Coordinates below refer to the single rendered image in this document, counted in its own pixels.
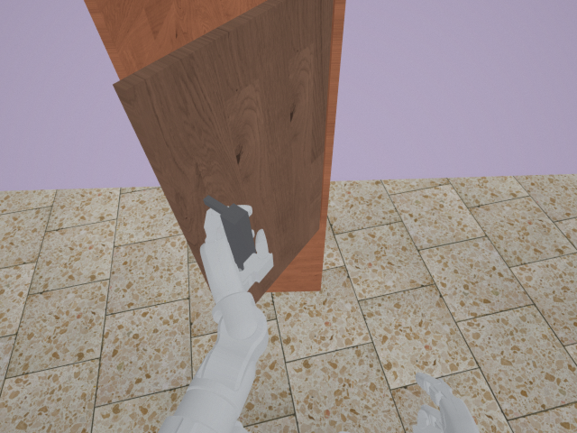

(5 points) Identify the left robot hand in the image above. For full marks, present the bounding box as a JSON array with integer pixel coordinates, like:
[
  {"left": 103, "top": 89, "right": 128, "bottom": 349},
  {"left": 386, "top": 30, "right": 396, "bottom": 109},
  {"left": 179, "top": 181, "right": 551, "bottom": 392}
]
[{"left": 200, "top": 205, "right": 273, "bottom": 304}]

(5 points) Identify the cupboard door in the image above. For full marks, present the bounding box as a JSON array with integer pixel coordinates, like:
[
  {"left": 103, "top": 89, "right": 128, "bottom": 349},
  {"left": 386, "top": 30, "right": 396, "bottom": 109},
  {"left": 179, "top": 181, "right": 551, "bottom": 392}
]
[{"left": 113, "top": 0, "right": 334, "bottom": 304}]

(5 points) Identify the left robot forearm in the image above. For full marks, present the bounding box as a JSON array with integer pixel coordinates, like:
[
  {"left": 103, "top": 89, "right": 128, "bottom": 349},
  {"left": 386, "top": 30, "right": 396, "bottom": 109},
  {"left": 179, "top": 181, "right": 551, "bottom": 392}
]
[{"left": 158, "top": 291, "right": 269, "bottom": 433}]

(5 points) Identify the handle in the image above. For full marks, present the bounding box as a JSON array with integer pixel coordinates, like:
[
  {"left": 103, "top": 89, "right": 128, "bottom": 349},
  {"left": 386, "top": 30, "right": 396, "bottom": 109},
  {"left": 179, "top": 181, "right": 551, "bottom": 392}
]
[{"left": 203, "top": 195, "right": 256, "bottom": 270}]

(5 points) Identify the right robot hand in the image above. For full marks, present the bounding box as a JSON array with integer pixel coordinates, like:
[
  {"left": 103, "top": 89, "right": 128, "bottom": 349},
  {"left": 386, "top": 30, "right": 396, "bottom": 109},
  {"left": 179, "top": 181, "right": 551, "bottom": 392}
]
[{"left": 412, "top": 373, "right": 480, "bottom": 433}]

